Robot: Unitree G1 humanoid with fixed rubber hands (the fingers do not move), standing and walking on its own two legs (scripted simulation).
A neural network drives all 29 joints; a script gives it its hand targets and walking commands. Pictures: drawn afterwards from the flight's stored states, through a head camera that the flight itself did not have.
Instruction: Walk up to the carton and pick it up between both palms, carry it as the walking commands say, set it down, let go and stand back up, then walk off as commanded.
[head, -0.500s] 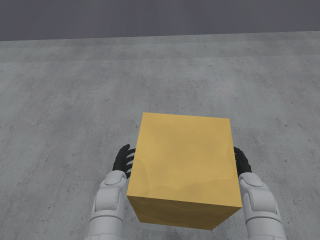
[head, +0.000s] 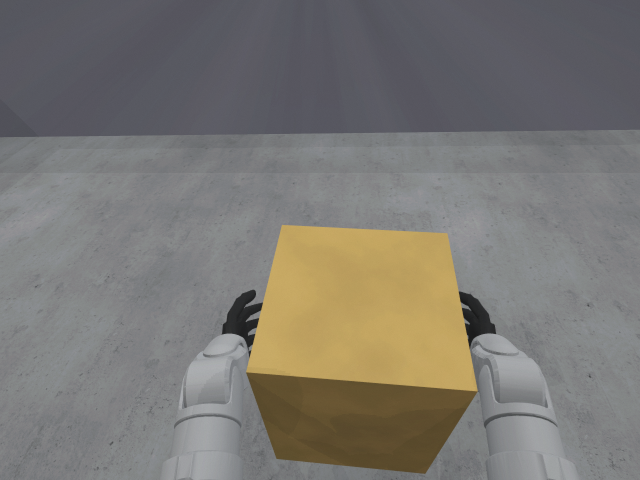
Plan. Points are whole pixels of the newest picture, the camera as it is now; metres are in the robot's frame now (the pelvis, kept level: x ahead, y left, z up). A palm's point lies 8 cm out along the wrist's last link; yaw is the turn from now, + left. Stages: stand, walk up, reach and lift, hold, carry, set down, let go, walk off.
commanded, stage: reach and lift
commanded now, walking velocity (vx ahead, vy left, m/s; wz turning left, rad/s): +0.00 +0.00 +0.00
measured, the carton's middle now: (356, 353) +0.31 -0.01 -0.01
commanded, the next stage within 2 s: hold in 0.98 s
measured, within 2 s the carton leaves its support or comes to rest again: neither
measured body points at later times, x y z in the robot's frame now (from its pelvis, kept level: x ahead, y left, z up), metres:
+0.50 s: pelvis -0.01 -0.02 +0.00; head -0.04 -0.02 +0.45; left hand +0.30 +0.15 +0.04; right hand +0.31 -0.17 +0.03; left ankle +0.00 +0.11 -0.74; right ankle +0.04 -0.11 -0.74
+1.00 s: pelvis +0.01 -0.01 +0.00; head -0.03 -0.02 +0.45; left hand +0.29 +0.15 +0.04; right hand +0.29 -0.17 +0.03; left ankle +0.00 +0.11 -0.74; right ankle +0.04 -0.11 -0.74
